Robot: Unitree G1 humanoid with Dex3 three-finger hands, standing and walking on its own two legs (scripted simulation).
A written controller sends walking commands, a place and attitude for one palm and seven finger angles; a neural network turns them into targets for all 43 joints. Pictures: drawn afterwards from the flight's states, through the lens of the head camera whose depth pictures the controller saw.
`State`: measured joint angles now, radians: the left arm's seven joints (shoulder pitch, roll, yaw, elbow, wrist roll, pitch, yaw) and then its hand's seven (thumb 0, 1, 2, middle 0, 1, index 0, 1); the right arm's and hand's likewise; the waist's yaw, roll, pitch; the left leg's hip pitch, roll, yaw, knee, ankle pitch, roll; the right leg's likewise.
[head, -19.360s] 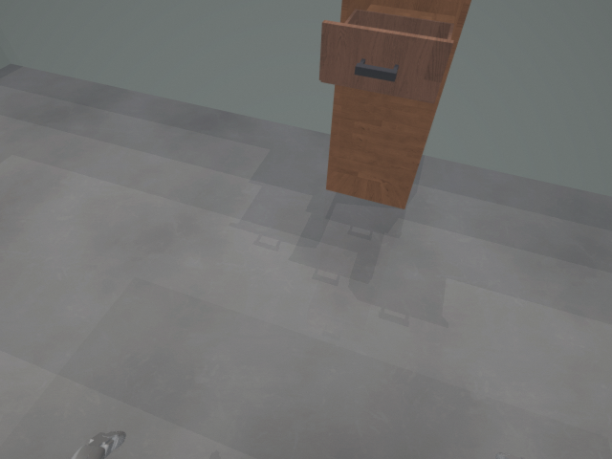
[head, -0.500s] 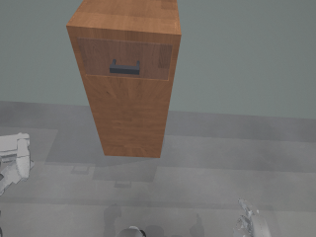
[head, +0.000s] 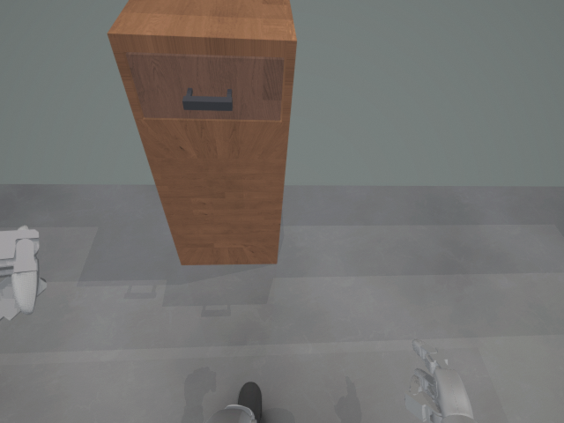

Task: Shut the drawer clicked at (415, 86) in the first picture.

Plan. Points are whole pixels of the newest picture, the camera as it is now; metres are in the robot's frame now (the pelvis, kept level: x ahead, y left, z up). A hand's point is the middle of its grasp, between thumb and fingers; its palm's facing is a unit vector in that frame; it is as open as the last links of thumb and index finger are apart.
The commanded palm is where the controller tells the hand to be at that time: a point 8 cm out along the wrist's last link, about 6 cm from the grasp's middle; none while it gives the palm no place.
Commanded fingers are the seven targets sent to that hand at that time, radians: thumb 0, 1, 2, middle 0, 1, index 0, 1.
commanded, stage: stop stepping back and stand still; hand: left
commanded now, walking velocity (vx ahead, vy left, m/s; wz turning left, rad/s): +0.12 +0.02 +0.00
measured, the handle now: (208, 98) +0.77 +0.19 +0.03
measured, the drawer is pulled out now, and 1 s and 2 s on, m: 0.00 0.00 0.00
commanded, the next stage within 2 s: let the arm hang, fingers relaxed in 0.88 s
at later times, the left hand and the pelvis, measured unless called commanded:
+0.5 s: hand out of the picture +0.09 +0.25 +0.20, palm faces +0.35 -0.80 -0.48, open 3.2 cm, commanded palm +0.05 +0.30 +0.19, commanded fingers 0.00 0.90 0.90 -1.40 -1.60 -1.40 -1.60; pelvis -0.08 +0.02 +0.01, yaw +2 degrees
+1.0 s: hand out of the picture +0.11 +0.30 +0.17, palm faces +0.37 -0.78 -0.51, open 3.2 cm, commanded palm none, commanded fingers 0.00 0.90 0.90 -1.32 -1.51 -1.32 -1.51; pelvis -0.06 +0.05 +0.01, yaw +4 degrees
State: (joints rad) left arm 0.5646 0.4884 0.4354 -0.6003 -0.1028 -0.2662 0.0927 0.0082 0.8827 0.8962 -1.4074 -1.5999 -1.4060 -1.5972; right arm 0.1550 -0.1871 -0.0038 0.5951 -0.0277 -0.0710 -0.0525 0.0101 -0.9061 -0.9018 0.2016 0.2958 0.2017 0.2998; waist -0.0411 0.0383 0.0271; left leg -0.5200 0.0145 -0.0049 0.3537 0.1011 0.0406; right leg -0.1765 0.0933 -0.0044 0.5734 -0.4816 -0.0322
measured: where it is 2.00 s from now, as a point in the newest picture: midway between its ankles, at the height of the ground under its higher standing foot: outside the picture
